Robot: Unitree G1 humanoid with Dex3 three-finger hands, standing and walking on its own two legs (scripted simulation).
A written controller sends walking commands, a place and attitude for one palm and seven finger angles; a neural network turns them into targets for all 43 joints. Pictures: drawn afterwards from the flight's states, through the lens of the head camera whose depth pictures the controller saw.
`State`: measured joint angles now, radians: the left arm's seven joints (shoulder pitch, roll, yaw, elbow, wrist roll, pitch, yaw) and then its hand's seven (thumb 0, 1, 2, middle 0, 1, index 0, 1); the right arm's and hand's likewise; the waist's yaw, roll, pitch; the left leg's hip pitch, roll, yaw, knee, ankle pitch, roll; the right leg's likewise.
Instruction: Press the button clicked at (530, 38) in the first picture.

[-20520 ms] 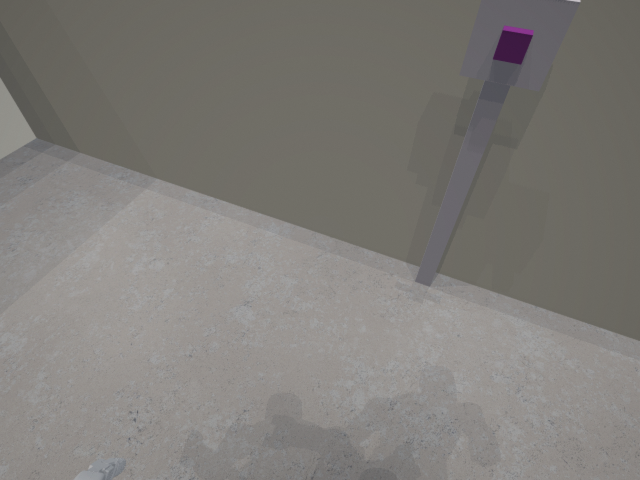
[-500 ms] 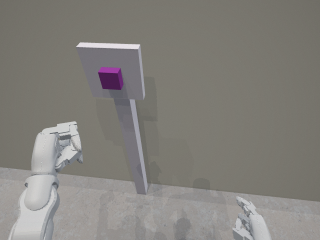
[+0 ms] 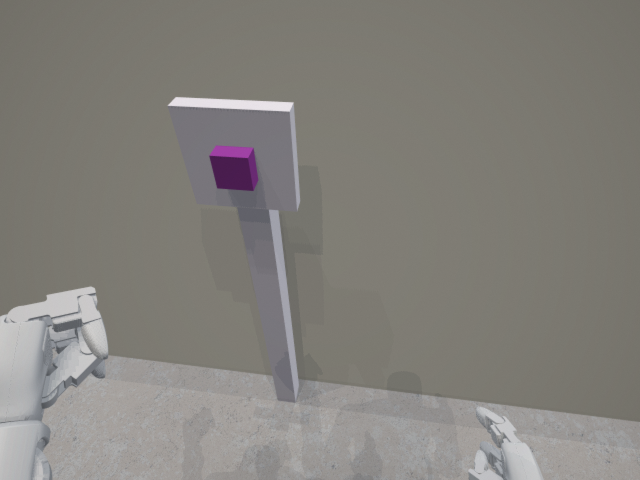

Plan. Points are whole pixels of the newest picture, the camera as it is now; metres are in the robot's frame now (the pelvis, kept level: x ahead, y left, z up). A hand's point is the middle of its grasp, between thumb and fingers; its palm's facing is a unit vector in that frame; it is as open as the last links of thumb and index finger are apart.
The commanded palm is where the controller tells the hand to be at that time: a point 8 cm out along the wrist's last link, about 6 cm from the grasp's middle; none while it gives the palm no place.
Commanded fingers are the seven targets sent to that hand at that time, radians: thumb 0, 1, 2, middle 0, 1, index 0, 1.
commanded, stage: draw the hand back to the body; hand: left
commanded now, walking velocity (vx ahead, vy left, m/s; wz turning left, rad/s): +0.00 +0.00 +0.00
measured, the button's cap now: (235, 167) +0.50 +0.21 +0.15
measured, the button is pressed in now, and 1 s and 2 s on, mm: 0 0 0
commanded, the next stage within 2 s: step back with the hand held close in 0.26 s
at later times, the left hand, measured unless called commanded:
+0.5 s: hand (83, 347) +0.17 +0.25 +0.16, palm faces +0.43 -0.80 -0.42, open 3.1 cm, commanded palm +0.12 +0.28 +0.17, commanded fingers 0.00 0.90 0.90 -1.30 -1.50 -1.30 -1.50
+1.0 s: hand (53, 399) +0.13 +0.25 +0.16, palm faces +0.39 -0.78 -0.49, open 3.1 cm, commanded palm +0.07 +0.30 +0.17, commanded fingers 0.00 0.90 0.90 -1.30 -1.50 -1.30 -1.50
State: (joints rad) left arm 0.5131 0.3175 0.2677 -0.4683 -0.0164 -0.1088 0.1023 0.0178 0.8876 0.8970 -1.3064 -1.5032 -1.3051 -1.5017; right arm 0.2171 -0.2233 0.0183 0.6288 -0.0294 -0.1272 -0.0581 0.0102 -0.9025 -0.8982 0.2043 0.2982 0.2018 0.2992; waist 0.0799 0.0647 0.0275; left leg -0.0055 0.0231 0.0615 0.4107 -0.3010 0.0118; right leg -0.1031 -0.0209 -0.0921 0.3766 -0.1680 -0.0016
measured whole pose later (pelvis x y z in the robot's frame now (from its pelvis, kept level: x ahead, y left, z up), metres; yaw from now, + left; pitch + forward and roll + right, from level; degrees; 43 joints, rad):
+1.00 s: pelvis -0.07 +0.02 -0.02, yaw -1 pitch +0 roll +0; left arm 0.57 0.36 0.39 -0.58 0.03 -0.24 0.14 0.02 0.88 0.90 -1.31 -1.50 -1.31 -1.50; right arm 0.23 -0.21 0.00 0.52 -0.01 -0.08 -0.08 0.01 -0.90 -0.90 0.20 0.30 0.20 0.30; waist 0.01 -0.02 0.04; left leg -0.34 -0.02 0.10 0.65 -0.31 0.06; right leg -0.44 -0.07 -0.04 0.59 -0.14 0.02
